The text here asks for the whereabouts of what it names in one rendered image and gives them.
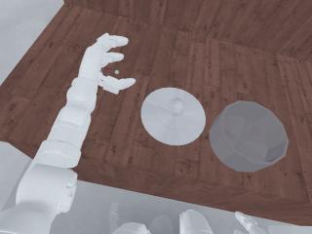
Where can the right robot hand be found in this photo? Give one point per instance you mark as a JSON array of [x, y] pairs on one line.
[[249, 223]]

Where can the left robot hand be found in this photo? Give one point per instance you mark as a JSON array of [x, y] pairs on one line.
[[96, 57]]

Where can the lid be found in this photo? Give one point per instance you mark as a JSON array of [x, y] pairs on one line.
[[167, 128]]

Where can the robot thigh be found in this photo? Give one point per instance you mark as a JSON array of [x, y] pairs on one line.
[[131, 228], [192, 222]]

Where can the robot right thigh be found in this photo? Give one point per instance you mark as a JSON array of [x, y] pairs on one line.
[[192, 222]]

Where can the pot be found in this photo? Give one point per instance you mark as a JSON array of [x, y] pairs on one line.
[[248, 137]]

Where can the table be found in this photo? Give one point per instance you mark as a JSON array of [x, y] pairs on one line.
[[219, 51]]

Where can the robot left thigh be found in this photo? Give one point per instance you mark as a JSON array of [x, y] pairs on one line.
[[131, 228]]

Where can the left robot upper arm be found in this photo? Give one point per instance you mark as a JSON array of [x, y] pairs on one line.
[[46, 192]]

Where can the robot left forearm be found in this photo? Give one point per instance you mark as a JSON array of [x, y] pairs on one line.
[[62, 147]]

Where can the knob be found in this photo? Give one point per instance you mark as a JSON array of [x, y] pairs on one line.
[[176, 106]]

